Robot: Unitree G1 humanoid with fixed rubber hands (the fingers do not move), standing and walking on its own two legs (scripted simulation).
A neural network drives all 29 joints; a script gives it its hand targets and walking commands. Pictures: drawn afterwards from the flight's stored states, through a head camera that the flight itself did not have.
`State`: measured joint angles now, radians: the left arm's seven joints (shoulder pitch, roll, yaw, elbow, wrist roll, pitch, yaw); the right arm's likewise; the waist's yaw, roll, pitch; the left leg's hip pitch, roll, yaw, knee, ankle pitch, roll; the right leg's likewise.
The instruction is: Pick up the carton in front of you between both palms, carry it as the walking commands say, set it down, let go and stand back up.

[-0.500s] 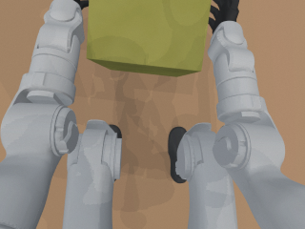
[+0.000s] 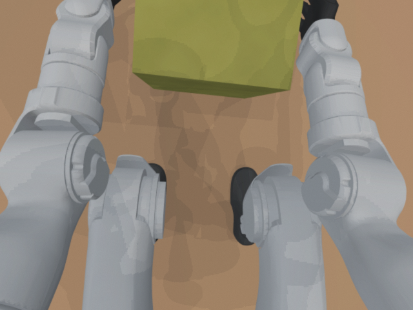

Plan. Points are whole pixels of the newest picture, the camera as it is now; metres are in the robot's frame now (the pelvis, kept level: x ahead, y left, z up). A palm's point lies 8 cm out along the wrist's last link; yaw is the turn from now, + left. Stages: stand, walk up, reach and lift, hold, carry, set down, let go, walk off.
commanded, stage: set down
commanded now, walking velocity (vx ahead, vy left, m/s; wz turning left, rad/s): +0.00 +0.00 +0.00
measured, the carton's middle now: (210, 30) +0.53 +0.02 -0.24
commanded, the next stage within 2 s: let go in 1.56 s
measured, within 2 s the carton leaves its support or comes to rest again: neither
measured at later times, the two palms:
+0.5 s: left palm out of the picture +0.53 +0.24 -0.19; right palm (321, 38) +0.52 -0.15 -0.18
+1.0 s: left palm out of the picture +0.55 +0.24 -0.02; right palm out of the picture +0.53 -0.14 -0.02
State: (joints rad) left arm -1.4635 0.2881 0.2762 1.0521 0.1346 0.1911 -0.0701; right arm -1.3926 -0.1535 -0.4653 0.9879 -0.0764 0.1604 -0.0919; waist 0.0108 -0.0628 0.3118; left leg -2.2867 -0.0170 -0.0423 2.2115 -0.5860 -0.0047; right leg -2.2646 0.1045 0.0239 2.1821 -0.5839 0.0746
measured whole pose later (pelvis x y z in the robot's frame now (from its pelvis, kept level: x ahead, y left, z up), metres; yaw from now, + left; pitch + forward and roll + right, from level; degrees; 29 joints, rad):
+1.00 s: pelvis +0.00 +0.00 +0.09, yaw +1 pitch +45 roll -3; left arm -1.35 0.44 0.15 1.07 -0.09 0.13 0.00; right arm -1.22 -0.17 -0.28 0.87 0.09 0.14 -0.18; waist -0.03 -0.01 0.06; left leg -2.13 -0.04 -0.05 1.88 -0.53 -0.01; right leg -2.10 0.06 0.02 1.86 -0.54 0.06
